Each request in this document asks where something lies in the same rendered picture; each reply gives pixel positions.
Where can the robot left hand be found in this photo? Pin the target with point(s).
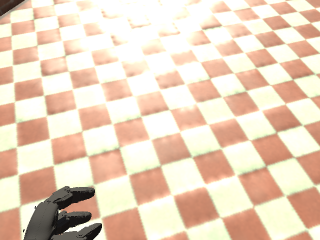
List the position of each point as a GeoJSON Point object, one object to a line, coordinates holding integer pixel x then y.
{"type": "Point", "coordinates": [47, 223]}

